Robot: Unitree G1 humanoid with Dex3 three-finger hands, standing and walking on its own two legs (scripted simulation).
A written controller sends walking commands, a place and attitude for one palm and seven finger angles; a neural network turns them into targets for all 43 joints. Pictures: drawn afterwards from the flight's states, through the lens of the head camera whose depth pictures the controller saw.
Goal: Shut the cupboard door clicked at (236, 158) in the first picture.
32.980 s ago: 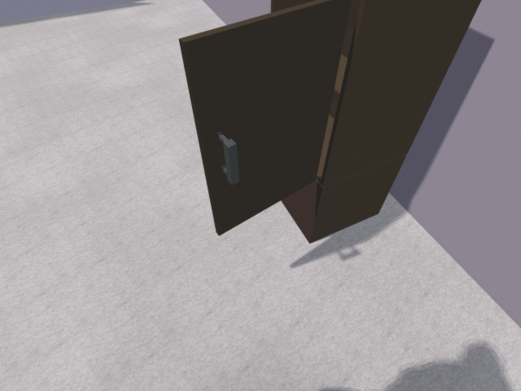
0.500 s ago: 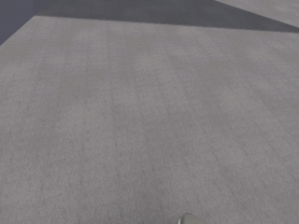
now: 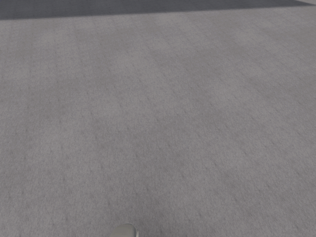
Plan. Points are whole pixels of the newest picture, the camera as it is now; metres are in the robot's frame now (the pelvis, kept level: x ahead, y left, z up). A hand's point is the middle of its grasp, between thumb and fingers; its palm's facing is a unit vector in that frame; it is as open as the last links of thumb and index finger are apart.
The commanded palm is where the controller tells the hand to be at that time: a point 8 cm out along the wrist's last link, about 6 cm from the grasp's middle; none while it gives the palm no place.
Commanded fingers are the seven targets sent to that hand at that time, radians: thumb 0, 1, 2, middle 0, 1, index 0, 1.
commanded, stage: turn to face it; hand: left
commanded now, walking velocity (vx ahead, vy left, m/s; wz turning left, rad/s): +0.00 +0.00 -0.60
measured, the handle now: out of the picture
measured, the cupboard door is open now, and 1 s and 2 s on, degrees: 75 75 75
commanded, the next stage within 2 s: none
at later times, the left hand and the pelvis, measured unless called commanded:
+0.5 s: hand (90, 217) +0.18 +0.22 -0.16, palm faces -0.30 -0.93 -0.24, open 7.4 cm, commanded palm none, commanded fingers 0.00 0.90 0.90 -0.20 -0.30 -0.20 -0.30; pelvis +0.02 +0.04 +0.00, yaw -20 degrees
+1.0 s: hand (117, 202) +0.23 +0.15 -0.19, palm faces -0.55 -0.81 -0.19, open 7.4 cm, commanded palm none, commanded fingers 0.00 0.90 0.90 -0.20 -0.30 -0.20 -0.30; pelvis +0.05 +0.04 -0.02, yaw -37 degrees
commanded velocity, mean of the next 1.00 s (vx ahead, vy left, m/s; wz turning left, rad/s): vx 0.00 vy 0.00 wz -0.60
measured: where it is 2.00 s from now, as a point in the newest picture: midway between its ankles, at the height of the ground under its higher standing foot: outside the picture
